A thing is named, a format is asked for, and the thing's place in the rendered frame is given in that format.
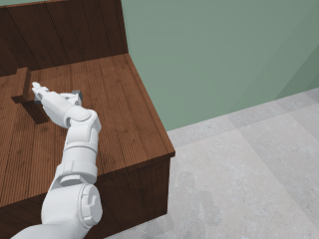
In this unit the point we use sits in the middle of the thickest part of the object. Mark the counter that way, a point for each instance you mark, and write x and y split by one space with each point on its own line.
77 45

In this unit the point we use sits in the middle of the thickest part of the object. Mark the tap lever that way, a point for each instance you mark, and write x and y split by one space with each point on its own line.
74 92

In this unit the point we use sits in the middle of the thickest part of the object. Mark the robot left forearm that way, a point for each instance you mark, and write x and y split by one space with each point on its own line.
78 165

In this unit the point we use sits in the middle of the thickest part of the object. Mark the robot left upper arm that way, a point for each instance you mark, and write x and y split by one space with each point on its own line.
68 213

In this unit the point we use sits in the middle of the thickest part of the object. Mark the left robot hand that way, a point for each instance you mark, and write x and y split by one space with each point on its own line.
56 105

